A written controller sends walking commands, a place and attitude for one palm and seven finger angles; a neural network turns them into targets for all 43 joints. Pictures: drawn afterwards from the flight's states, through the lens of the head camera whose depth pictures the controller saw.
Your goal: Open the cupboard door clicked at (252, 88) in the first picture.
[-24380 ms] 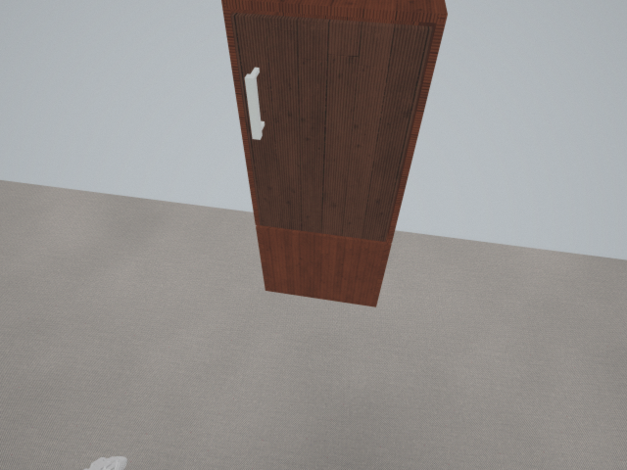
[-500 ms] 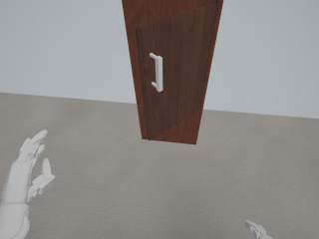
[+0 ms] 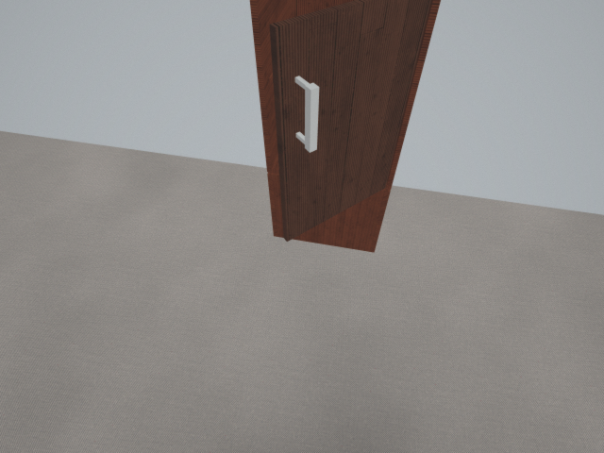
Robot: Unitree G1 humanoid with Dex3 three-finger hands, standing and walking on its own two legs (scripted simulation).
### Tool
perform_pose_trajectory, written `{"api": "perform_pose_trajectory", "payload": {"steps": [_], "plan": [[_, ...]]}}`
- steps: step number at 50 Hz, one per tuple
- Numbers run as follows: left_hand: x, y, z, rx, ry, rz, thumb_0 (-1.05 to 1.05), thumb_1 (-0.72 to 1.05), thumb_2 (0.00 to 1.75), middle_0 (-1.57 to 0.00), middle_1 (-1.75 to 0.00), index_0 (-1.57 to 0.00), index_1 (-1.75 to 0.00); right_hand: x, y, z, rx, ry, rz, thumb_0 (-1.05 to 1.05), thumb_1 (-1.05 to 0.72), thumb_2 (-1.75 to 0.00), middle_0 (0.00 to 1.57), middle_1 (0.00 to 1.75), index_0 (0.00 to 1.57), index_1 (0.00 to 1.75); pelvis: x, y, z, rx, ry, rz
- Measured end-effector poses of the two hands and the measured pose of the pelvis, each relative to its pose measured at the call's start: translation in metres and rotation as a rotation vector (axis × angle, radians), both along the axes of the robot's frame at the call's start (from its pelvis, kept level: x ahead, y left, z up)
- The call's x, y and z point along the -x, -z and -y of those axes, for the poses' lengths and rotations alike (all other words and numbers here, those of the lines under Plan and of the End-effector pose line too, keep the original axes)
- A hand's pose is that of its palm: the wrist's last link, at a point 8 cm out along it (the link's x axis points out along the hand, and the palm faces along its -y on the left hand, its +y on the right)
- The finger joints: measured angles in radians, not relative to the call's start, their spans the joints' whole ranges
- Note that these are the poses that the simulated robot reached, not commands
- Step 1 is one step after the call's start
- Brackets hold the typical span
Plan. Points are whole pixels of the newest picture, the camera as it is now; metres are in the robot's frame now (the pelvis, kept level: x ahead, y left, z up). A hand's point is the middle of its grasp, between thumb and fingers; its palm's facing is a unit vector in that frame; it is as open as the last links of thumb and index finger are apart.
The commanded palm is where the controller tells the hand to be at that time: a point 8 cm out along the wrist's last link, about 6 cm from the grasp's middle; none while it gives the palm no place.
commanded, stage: let the arm hang, fingers relaxed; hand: left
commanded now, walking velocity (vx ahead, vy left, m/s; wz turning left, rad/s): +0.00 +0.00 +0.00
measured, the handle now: (305, 115) +0.71 +0.04 +0.05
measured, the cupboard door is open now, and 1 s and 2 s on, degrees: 46 46 46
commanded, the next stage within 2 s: look to check the result in 0.52 s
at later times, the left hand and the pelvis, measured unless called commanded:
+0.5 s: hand out of the picture +0.05 +0.22 -0.17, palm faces +0.00 -0.97 -0.24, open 7.4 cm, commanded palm none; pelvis +0.00 +0.02 +0.00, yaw +0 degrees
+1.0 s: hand out of the picture +0.08 +0.25 -0.16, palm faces -0.02 -0.95 -0.31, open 7.4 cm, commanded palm none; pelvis +0.01 +0.02 +0.00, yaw +0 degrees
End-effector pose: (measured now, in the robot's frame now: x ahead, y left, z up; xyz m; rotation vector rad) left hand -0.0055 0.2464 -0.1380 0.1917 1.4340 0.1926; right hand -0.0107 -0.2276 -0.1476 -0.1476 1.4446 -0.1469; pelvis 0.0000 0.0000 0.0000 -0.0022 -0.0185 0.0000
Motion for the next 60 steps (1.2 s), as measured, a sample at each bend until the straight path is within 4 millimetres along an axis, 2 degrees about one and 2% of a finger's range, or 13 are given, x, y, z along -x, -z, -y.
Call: {"api": "perform_pose_trajectory", "payload": {"steps": [6,23,30,43,52,60], "plan": [[-0.001,-0.002,-0.004,-0.003,0.009,0.015,0.01,0.91,0.90,-0.20,-0.30,-0.20,-0.30,0.003,0.002,-0.008,-0.015,0.010,0.018,0.00,-0.91,-0.89,0.20,0.30,0.20,0.30,0.004,-0.001,-0.006,-0.002,0.005,0.006],[-0.043,-0.002,-0.015,0.006,0.049,0.117,0.01,0.90,0.90,-0.20,-0.30,-0.20,-0.30,-0.006,-0.003,-0.002,0.030,0.012,0.054,0.00,-0.91,-0.89,0.20,0.30,0.20,0.30,0.002,-0.001,-0.017,-0.005,0.007,0.008],[-0.053,-0.005,-0.027,-0.014,0.058,0.121,0.01,0.90,0.90,-0.20,-0.30,-0.20,-0.30,-0.021,-0.006,0.003,0.048,0.000,0.072,0.00,-0.91,-0.89,0.20,0.30,0.20,0.30,-0.002,-0.002,-0.020,-0.005,0.006,0.008],[-0.069,-0.013,-0.046,-0.055,0.070,0.131,0.01,0.90,0.90,-0.20,-0.30,-0.20,-0.30,-0.061,-0.012,0.017,0.078,-0.036,0.130,0.00,-0.91,-0.89,0.20,0.30,0.20,0.30,-0.010,-0.004,-0.022,-0.004,0.003,0.006],[-0.084,-0.017,-0.052,-0.068,0.080,0.149,0.01,0.90,0.90,-0.20,-0.30,-0.20,-0.30,-0.084,-0.018,0.027,0.099,-0.058,0.158,0.00,-0.91,-0.89,0.20,0.30,0.20,0.30,-0.016,-0.005,-0.022,-0.005,0.000,0.003],[-0.097,-0.020,-0.054,-0.077,0.089,0.157,0.01,0.90,0.90,-0.20,-0.30,-0.20,-0.30,-0.095,-0.020,0.034,0.110,-0.069,0.161,0.00,-0.91,-0.89,0.20,0.30,0.20,0.30,-0.022,-0.005,-0.020,-0.006,-0.003,-0.003]]}}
